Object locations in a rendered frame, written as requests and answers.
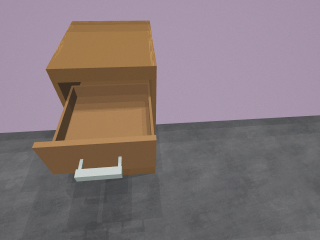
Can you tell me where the cabinet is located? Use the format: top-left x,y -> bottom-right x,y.
46,20 -> 157,176

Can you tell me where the handle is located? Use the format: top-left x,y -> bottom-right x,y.
74,156 -> 123,182

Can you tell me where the drawer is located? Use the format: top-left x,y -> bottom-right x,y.
32,83 -> 157,175

